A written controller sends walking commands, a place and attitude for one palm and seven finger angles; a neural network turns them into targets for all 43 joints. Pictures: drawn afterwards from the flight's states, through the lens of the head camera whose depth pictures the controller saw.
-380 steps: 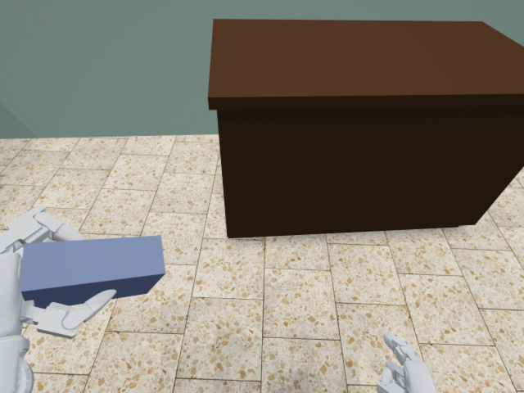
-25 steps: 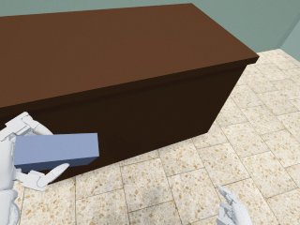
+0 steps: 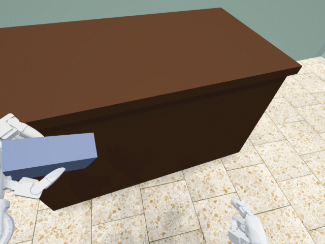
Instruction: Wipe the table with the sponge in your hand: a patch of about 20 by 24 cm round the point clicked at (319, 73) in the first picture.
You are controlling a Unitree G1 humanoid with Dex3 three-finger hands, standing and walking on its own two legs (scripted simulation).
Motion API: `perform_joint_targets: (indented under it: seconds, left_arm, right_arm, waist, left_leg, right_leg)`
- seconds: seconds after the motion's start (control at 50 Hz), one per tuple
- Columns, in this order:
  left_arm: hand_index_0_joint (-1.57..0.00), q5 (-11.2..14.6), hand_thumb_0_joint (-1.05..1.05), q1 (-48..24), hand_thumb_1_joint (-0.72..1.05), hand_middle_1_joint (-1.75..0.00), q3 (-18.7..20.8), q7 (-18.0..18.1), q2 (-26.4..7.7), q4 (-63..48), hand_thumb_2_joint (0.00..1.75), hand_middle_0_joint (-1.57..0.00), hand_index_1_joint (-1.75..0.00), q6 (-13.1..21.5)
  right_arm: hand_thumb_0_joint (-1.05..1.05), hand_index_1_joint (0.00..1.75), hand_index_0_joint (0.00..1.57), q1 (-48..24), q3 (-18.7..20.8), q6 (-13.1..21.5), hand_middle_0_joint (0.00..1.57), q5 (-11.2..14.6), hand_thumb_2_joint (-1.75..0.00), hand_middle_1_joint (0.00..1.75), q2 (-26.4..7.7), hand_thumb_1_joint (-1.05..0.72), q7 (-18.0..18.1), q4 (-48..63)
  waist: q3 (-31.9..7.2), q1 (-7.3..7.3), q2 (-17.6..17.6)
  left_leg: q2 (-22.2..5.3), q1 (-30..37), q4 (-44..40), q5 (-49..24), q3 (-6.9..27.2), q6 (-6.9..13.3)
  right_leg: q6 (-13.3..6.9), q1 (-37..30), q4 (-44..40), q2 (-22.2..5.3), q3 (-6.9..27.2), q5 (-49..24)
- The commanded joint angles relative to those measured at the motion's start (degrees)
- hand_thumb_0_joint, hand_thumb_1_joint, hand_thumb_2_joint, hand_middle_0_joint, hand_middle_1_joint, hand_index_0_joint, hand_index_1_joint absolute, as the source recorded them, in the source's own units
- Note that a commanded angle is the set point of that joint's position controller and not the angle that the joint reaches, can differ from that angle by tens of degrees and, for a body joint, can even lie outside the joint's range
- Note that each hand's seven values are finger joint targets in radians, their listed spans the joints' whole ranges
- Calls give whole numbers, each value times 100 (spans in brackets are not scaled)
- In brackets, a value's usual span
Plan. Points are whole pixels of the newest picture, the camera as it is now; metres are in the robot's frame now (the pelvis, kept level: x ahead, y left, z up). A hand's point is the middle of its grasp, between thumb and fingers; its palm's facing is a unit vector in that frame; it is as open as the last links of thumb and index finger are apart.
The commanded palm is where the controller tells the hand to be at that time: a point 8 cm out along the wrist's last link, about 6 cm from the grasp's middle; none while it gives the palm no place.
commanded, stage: shuffle to correct the standing spot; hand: left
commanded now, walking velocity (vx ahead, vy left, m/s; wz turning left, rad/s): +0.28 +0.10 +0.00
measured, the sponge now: (65, 155) +0.24 +0.21 +0.15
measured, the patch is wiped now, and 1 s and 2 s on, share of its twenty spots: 0.00 0.00 0.00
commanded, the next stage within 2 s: come to a stop and stand still in 0.98 s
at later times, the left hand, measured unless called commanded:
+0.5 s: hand (57, 102) +0.34 +0.25 +0.19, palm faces +0.30 -0.82 -0.49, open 9.2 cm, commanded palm +0.27 +0.30 +0.19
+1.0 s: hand (42, 72) +0.43 +0.32 +0.19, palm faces +0.36 -0.83 -0.42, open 9.2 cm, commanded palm +0.37 +0.36 +0.19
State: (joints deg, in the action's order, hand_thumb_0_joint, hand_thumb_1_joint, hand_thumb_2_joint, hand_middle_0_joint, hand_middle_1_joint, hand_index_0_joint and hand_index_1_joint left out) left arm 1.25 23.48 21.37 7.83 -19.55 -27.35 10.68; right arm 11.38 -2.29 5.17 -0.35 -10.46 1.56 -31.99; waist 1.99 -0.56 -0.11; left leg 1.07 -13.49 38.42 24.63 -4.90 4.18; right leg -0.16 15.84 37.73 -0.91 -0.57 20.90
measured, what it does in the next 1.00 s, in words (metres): walks ahead: left foot, then right foot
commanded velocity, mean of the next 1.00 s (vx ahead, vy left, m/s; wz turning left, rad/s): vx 0.21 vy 0.09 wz -0.04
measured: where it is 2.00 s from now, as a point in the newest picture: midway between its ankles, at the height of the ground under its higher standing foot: (136, 238)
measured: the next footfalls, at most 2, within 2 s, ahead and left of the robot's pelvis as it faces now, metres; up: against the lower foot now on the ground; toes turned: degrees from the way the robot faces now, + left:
left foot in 0.26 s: +0.15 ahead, +0.14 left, +0.00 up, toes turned +2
right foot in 0.50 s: +0.18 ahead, -0.06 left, +0.00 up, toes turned -9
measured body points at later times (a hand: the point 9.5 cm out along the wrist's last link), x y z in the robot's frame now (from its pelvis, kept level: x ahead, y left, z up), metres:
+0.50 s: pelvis +0.09 +0.03 +0.00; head +0.12 +0.03 +0.45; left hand +0.31 +0.29 +0.22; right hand +0.25 -0.18 -0.09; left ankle +0.11 +0.14 -0.72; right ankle +0.14 -0.05 -0.72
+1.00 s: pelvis +0.19 +0.09 +0.00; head +0.21 +0.10 +0.45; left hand +0.40 +0.36 +0.22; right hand +0.37 -0.13 -0.06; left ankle +0.23 +0.20 -0.72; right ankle +0.21 +0.00 -0.72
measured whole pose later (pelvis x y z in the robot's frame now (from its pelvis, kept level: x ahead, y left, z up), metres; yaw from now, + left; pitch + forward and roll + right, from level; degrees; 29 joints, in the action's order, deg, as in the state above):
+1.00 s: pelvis +0.19 +0.09 +0.00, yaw -3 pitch -2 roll +1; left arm 1.4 24.8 22.9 8.0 -22.7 -30.7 10.8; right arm 9.3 -1.4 7.1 0.3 -8.8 2.0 -31.9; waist 3.4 0.7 -1.5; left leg -1.4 -17.5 35.7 16.4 -5.5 1.4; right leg -0.2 18.0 37.7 -1.2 -5.7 22.1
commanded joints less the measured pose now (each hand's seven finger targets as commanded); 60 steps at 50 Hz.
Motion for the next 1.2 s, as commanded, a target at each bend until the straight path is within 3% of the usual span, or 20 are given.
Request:
perform_joint_targets:
  seconds: [0.0, 0.04, 0.08, 0.14, 0.2, 0.24, 0.28, 0.34, 0.44, 0.48, 0.5, 0.6, 0.72, 0.8, 0.94, 0.96, 1.02, 1.12, 1.16, 1.18]
  left_arm:
    - [-120, 66, 0, -398, 10, -160, 677, 158, -1130, -1480, 130, -120, -160, 435]
    - [-120, 121, 0, -129, 10, -160, 822, 209, -1279, -1385, 130, -120, -160, 456]
    - [-120, 139, 0, -180, 10, -160, 1082, 287, -1509, -1533, 130, -120, -160, 614]
    - [-120, 94, 0, -178, 10, -160, 801, 246, -1135, -1702, 130, -120, -160, 736]
    - [-120, 123, 0, -471, 10, -160, 720, 178, -1094, -1711, 130, -120, -160, 684]
    - [-120, 177, 0, -683, 10, -160, 807, 152, -1098, -1806, 130, -120, -160, 649]
    - [-120, 152, 0, -870, 10, -160, 998, 93, -1404, -1516, 130, -120, -160, 670]
    - [-120, 74, 0, -550, 10, -160, 839, 21, -1287, -1826, 130, -120, -160, 622]
    - [-120, 77, 0, 464, 10, -160, 901, 110, -1166, -1446, 130, -120, -160, 427]
    - [-120, 111, 0, 536, 10, -160, 1234, 160, -1537, -1087, 130, -120, -160, 376]
    - [-120, 185, 0, 219, 10, -160, 1325, 140, -1550, -1100, 130, -120, -160, 393]
    - [-120, 85, 0, 146, 10, -160, 1019, 86, -1260, -1084, 130, -120, -160, 583]
    - [-120, 77, 0, -258, 10, -160, 632, 185, -1086, -1560, 130, -120, -160, 509]
    - [-120, 48, 0, -524, 10, -160, 743, 166, -1234, -1521, 130, -120, -160, 512]
    - [-120, 78, 0, 63, 10, -160, 769, 170, -1123, -1619, 130, -120, -160, 386]
    - [-120, 69, 0, 98, 10, -160, 762, 174, -1114, -1523, 130, -120, -160, 364]
    - [-120, 179, 0, -174, 10, -160, 755, 162, -1151, -1151, 130, -120, -160, 239]
    - [-120, 111, 0, -504, 10, -160, 595, 200, -1026, -1211, 130, -120, -160, 373]
    - [-120, 154, 0, -521, 10, -160, 428, 178, -881, -1324, 130, -120, -160, 315]
    - [-120, 206, 0, -596, 10, -160, 343, 156, -885, -1600, 130, -120, -160, 270]
  right_arm:
    - [0, 30, 20, -552, 361, 293, 20, 78, -90, 30, -808, -90, 27, 963]
    - [0, 30, 20, -588, 451, 247, 20, 169, -90, 30, -761, -90, -3, 944]
    - [0, 30, 20, -651, 489, 210, 20, 166, -90, 30, -866, -90, -45, 827]
    - [0, 30, 20, -641, 423, 116, 20, 128, -90, 30, -719, -90, -142, 699]
    - [0, 30, 20, -532, 494, 153, 20, 150, -90, 30, -723, -90, -13, 611]
    - [0, 30, 20, -497, 657, 206, 20, 138, -90, 30, -1005, -90, 50, 803]
    - [0, 30, 20, -700, 568, 398, 20, 104, -90, 30, -790, -90, 31, 814]
    - [0, 30, 20, -665, 539, 492, 20, 123, -90, 30, -760, -90, 21, 702]
    - [0, 30, 20, -602, 373, 446, 20, 118, -90, 30, -783, -90, 10, 802]
    - [0, 30, 20, -486, 402, 290, 20, 93, -90, 30, -685, -90, 44, 819]
    - [0, 30, 20, -461, 458, 284, 20, 34, -90, 30, -858, -90, 34, 781]
    - [0, 30, 20, -553, 460, 143, 20, 116, -90, 30, -765, -90, 27, 524]
    - [0, 30, 20, -570, 515, 298, 20, 51, -90, 30, -689, -90, 175, 628]
    - [0, 30, 20, -542, 545, 335, 20, 83, -90, 30, -780, -90, 233, 725]
    - [0, 30, 20, -605, 401, 455, 20, 92, -90, 30, -764, -90, 105, 718]
    - [0, 30, 20, -615, 383, 405, 20, 88, -90, 30, -760, -90, 106, 739]
    - [0, 30, 20, -498, 470, 237, 20, 101, -90, 30, -774, -90, 101, 702]
    - [0, 30, 20, -674, 246, 126, 20, 82, -90, 30, -575, -90, 117, 531]
    - [0, 30, 20, -678, 294, 138, 20, 43, -90, 30, -606, -90, 175, 529]
    - [0, 30, 20, -780, 390, 173, 20, 85, -90, 30, -721, -90, 222, 608]
  waist:
    - [-884, 49, 358]
    - [-1137, -71, -1346]
    - [-625, -166, -560]
    - [-428, 53, -227]
    - [-611, 261, 273]
    - [-810, 327, 2332]
    - [-591, 209, 1564]
    - [-650, 119, 1035]
    - [-1002, -33, 709]
    - [-1133, -22, -1531]
    - [-794, -15, -1137]
    - [-627, 43, -205]
    - [-833, -17, -435]
    - [-705, 165, 1772]
    - [-795, -2, 1222]
    - [-804, -11, 820]
    - [-425, -56, -1403]
    - [-572, -13, -431]
    - [-829, 32, -236]
    - [-899, 36, 427]
  left_leg:
    - [-725, -131, -88, -2925, 593, -151]
    - [-14, -1954, 2159, -1905, -166, -331]
    - [-407, -3343, 3175, 1057, 853, -289]
    - [-785, -2243, 1894, 454, 885, -217]
    - [-49, 683, -221, -1291, -237, -360]
    - [-1660, 1695, -1675, -1041, 2628, 640]
    - [-2003, 952, -2125, -1012, 3409, 1283]
    - [-1742, 833, -1761, -2102, 2119, 1142]
    - [-996, -1061, -675, -1042, 523, 236]
    - [-103, -2781, 2249, 311, -16, -153]
    - [-277, -2917, 3031, 254, 490, -312]
    - [-764, -2529, 2395, -274, 721, -394]
    - [-106, 319, -726, -1381, -383, -238]
    - [-1975, 1195, -2168, -1644, 2842, 1025]
    - [-1179, -483, -1395, -996, 874, 316]
    - [-956, -919, -922, -530, 671, 146]
    - [-237, -2609, 2185, 415, 276, -367]
    - [-576, -1057, 356, -297, 318, -339]
    - [-179, 339, -937, -1824, -51, -424]
    - [-692, 1015, -1318, -2666, 682, -281]
  right_leg:
    - [-547, -856, -332, -153, 38, -1921]
    - [-1333, -2453, -912, -1262, 2020, -2977]
    - [-1768, -2605, -1375, -2189, 3051, -2956]
    - [-1348, -1200, -1310, -1797, 1858, -2626]
    - [-591, 318, -266, -581, 172, -1640]
    - [29, 1871, 2700, 372, -300, 738]
    - [-19, 2305, 3925, 170, 286, 1077]
    - [14, 2244, 2935, -287, 189, 752]
    - [-98, -1405, -932, 94, -685, -676]
    - [-1031, -2329, -2101, -1936, 2812, 297]
    - [-1225, -1577, -2414, -2233, 3295, 827]
    - [-1112, -1206, -1759, -1746, 1275, -2136]
    - [-509, -473, -905, -1011, 141, -1598]
    - [39, 1710, 2536, 28, -175, 1293]
    - [-24, -618, -691, 55, -695, -170]
    - [-133, -1170, -1294, -46, -418, -424]
    - [-1344, -1344, -2498, -2114, 3067, 539]
    - [-926, -831, -1370, -1389, 610, -2645]
    - [-430, -554, -889, -745, -47, -2309]
    - [-117, -56, -237, -472, -165, -1715]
